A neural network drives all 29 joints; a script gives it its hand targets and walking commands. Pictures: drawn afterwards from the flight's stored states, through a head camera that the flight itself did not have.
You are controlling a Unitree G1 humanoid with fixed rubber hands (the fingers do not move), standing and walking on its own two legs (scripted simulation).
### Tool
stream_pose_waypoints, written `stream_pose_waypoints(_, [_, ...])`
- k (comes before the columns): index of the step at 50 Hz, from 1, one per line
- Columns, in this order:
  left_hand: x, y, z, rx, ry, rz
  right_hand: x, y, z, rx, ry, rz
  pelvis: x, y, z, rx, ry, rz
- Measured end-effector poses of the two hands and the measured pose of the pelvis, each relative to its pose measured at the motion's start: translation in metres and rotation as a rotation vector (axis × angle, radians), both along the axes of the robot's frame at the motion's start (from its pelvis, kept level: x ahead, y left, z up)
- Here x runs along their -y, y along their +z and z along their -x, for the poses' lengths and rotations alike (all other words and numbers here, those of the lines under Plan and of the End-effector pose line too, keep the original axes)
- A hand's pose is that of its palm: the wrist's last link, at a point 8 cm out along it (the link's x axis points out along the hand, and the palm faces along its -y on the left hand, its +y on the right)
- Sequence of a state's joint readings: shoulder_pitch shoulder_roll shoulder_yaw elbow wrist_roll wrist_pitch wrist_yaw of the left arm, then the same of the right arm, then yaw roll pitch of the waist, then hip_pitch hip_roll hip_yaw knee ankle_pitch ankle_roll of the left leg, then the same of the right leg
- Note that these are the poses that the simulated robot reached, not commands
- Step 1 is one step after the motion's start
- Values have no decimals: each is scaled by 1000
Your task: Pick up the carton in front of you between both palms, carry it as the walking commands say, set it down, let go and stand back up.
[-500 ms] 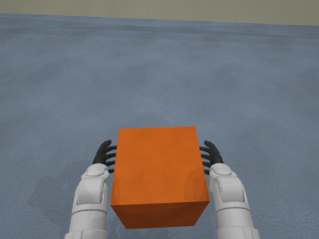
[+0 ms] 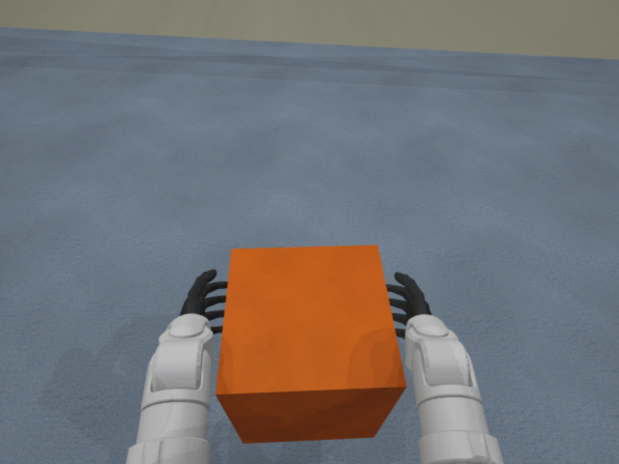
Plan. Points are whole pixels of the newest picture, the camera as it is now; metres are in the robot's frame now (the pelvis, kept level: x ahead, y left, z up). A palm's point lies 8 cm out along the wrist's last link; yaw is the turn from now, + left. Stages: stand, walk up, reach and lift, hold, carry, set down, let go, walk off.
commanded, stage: hold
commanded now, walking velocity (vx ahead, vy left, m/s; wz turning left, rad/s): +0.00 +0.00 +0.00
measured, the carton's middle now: (307, 349) +0.29 +0.00 -0.05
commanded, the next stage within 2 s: set down in 0.56 s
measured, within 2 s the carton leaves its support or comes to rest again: neither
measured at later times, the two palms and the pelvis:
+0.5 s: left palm (204, 310) +0.30 +0.14 +0.05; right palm (427, 325) +0.28 -0.16 +0.05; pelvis +0.00 +0.01 +0.00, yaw -4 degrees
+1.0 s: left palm (214, 316) +0.34 +0.15 -0.03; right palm (401, 318) +0.34 -0.15 -0.03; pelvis +0.00 +0.00 -0.02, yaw -3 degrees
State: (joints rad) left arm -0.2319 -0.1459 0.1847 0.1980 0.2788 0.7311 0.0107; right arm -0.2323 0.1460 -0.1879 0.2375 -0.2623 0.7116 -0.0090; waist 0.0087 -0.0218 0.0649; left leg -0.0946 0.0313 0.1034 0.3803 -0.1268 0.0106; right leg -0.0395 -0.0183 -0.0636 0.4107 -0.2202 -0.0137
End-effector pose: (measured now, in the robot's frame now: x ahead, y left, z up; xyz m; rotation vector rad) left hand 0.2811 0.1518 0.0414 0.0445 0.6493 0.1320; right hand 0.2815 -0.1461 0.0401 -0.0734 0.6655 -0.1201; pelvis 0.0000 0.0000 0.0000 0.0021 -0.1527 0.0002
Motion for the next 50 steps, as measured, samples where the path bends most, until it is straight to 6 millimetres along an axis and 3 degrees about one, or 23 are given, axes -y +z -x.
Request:
stream_pose_waypoints(16, [11, 7, -6, 18, -70, 30, 11, 7, 16, 19, -82, -18, -10, -3, 10, 31, -65, 2])
stream_pose_waypoints(36, [11, 4, -32, -4, -55, 27, 11, 4, -12, -3, -76, -17, -7, -1, -12, -5, -65, -1])
stream_pose_waypoints(44, [10, -23, -54, -27, 8, 58, 9, -23, -40, -25, -73, -35, -1, -8, -11, -72, -67, -5])
stream_pose_waypoints(50, [6, -73, -60, -36, 25, 34, 5, -72, -57, -37, -33, -21, 4, -18, -1, -211, -58, -8])
